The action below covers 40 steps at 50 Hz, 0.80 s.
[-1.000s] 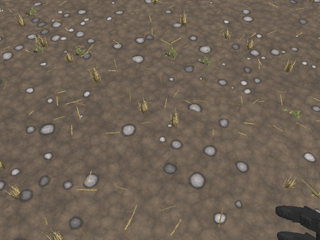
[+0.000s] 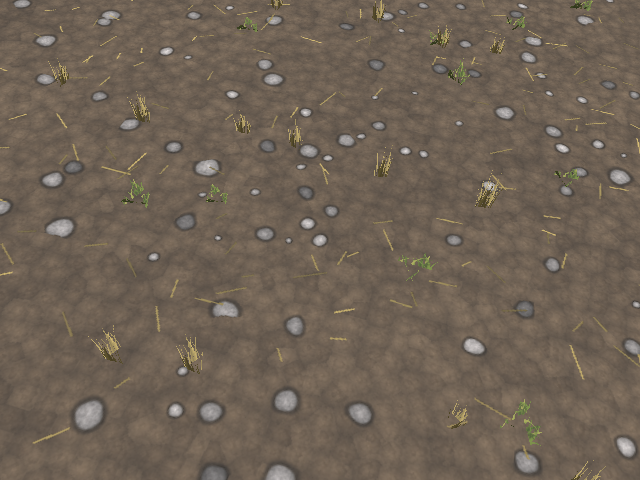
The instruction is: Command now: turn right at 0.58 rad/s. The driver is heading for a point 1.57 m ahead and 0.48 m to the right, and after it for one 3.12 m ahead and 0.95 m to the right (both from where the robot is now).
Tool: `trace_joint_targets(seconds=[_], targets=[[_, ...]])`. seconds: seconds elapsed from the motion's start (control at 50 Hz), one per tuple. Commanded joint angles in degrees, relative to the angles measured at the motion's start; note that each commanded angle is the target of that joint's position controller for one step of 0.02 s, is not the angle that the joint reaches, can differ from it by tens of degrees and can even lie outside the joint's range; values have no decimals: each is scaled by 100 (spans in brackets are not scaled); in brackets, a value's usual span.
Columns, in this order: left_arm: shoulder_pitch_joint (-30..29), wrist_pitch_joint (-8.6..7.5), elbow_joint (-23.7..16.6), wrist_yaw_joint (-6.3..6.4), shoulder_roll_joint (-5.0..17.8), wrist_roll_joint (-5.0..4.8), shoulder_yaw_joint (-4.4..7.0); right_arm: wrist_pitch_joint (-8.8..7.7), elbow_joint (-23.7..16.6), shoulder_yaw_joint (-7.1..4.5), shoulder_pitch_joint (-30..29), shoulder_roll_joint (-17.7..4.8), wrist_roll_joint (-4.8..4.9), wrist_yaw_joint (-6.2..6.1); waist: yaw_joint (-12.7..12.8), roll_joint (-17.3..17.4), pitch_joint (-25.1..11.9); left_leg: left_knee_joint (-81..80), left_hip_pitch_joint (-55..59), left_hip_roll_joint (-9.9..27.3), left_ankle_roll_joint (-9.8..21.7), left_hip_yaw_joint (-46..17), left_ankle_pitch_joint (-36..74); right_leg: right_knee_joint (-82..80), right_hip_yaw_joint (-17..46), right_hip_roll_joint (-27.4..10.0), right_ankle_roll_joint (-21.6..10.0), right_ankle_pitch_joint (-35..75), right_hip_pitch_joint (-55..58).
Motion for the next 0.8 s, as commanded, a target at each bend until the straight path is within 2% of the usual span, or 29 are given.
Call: trace_joint_targets(seconds=[0.02,0.08,0.16,0.22,0.26,0.28,0.3,0.32,0.34,0.36,0.38,0.4,0.42,0.44,0.48,0.52,0.58,0.66,0.72,0.74,0.76,0.78,0.8], targets=[[152,37,-302,-1,339,-56,116,-28,-532,-110,-456,-653,30,-83,104,1097,-250,-876,639,1229,997,-759,1912,908,-285,-317,250,223,-489],[-333,19,-529,-33,202,-88,32,55,-447,-173,-29,-835,4,-147,-214,1271,-336,-819,1357,1402,1138,-671,2096,28,-431,-556,377,271,-646],[-424,18,-643,-144,93,-46,-47,84,-467,-287,-128,-1135,54,-94,-248,1399,-508,-759,1170,1613,1190,-356,2260,-1132,-793,-810,279,-15,289],[-359,59,-651,-201,209,-58,-1,63,-450,-332,-187,-1226,127,-16,-213,1474,-547,-635,1044,1750,1171,-249,2346,-1893,-1039,-766,87,71,827],[-211,80,-615,-253,182,-86,12,48,-407,-373,-173,-1320,249,18,-108,1401,-607,-620,851,1799,1008,-204,1147,-2662,-1193,-707,-196,414,1311],[39,72,-500,-276,158,-90,31,43,-386,-365,-242,-1285,308,28,53,1324,-608,-489,511,1728,851,-77,438,-3239,-1333,-599,-387,743,1835],[474,53,-284,-260,235,-108,99,28,-328,-308,-172,-1067,302,42,194,1096,-662,-89,-33,1523,620,171,-360,-3579,-1344,-424,-584,712,2604],[1096,3,-76,-219,503,-154,211,4,-353,-196,-227,-660,185,93,379,164,-678,1259,-1175,1112,201,759,-1296,-3953,-342,-994,-924,486,3621],[1373,-121,-195,-187,1327,-100,340,-67,-802,-68,-584,-311,-44,131,397,-1523,-491,3205,-3288,161,-249,963,-2583,-4406,2592,-2652,-1923,68,4118],[1361,-360,-262,-251,1119,98,266,-242,-962,-187,-1153,-730,133,128,768,-977,-449,3800,-3694,90,-145,-182,-2337,-5176,3454,-2968,-2495,-952,3601],[1016,-503,-229,-242,820,134,147,-327,-973,-276,-1228,-1020,308,162,517,-817,45,3786,-3797,294,20,-333,-1677,-5354,3039,-2769,-2245,-1369,3348],[743,-570,-237,-208,598,59,66,-376,-820,-325,-1037,-1110,272,171,317,-635,239,3615,-3688,409,61,-316,-1047,-5294,2501,-2476,-1954,-1112,3190],[562,-574,-265,-159,473,7,5,-417,-676,-335,-892,-1098,141,159,220,-521,231,3355,-3498,470,13,-312,-574,-5260,2069,-2225,-1761,-593,3119],[508,-570,-274,-116,440,18,-28,-460,-614,-335,-797,-1042,64,173,143,-503,189,3103,-3200,455,-50,-287,-145,-5288,1725,-1998,-1652,-68,3000],[653,-596,-216,-52,449,58,-31,-536,-521,-284,-813,-857,53,229,156,-338,35,2694,-2923,293,-174,-155,543,-5286,1330,-1789,-1591,851,3023],[823,-620,-113,-8,506,29,-9,-561,-503,-222,-984,-710,74,256,229,-274,22,1959,-2665,173,-270,-120,1002,-5226,1044,-1648,-1517,1269,2939],[1054,-622,62,15,614,-27,34,-583,-573,-144,-1375,-591,135,315,396,-434,128,981,-2182,9,-364,-134,1384,-5153,949,-1550,-1456,1352,2661],[1312,-586,258,2,667,-110,57,-651,-724,-106,-1766,-646,200,406,526,-413,249,318,-1720,-90,-321,-182,1255,-4897,1273,-1657,-1468,1369,2564],[1210,-544,283,0,703,-108,76,-720,-692,-173,-1464,-865,218,423,344,-635,119,87,-1075,-134,-158,-199,868,-4563,1638,-1764,-1345,1817,2705],[1158,-524,291,0,645,-94,57,-742,-614,-204,-1161,-930,215,412,192,-719,17,-32,-720,-148,-56,-92,789,-4377,1624,-1754,-1286,2139,2758],[1124,-520,287,-4,495,-68,8,-757,-462,-269,-637,-1031,182,378,-61,-678,-279,-282,60,-175,112,13,857,-3883,1457,-1530,-1155,2775,2707],[1060,-531,229,-26,233,9,-91,-775,-354,-339,105,-1229,109,331,-409,-436,-938,-161,1356,327,417,-383,830,-2725,1140,-1195,-964,2862,2254],[1449,-572,92,-11,-155,20,-216,-749,-227,-441,1010,-1714,-19,292,-501,842,-1965,-163,3478,1582,1145,-2328,195,-665,478,-467,-548,1457,599]])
